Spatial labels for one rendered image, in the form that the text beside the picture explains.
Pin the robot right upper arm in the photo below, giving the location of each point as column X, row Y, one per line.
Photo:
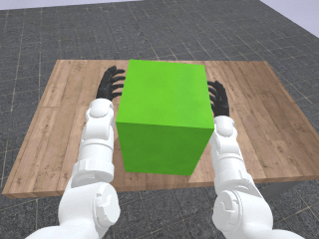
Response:
column 239, row 215

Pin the left robot forearm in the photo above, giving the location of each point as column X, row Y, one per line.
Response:
column 95, row 160

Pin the right robot hand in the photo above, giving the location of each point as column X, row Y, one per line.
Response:
column 220, row 106

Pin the robot left upper arm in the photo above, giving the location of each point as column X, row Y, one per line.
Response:
column 85, row 212

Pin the right robot forearm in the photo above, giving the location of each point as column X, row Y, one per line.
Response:
column 227, row 161

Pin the table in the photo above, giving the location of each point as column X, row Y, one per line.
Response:
column 277, row 142

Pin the carton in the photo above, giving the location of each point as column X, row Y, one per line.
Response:
column 164, row 121

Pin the left robot hand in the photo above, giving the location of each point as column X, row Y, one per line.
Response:
column 106, row 87

